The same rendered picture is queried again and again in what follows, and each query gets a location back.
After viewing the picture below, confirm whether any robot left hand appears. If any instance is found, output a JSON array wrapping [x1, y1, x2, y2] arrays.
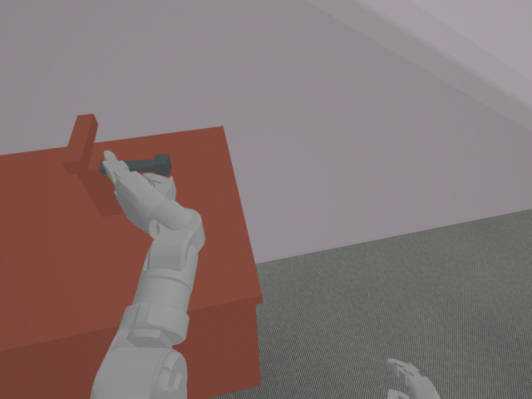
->
[[102, 150, 176, 233]]

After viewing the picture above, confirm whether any robot right hand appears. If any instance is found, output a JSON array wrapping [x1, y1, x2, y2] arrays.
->
[[387, 358, 440, 399]]

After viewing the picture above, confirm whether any tap lever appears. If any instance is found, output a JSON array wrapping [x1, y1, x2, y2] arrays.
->
[[99, 154, 172, 176]]

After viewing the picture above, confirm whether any robot left forearm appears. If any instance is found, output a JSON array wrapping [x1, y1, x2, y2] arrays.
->
[[91, 200, 205, 399]]

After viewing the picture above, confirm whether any counter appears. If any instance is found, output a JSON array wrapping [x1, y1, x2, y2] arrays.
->
[[0, 114, 263, 399]]

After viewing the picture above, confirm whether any robot left upper arm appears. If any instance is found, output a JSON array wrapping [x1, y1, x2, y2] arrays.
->
[[92, 347, 187, 399]]

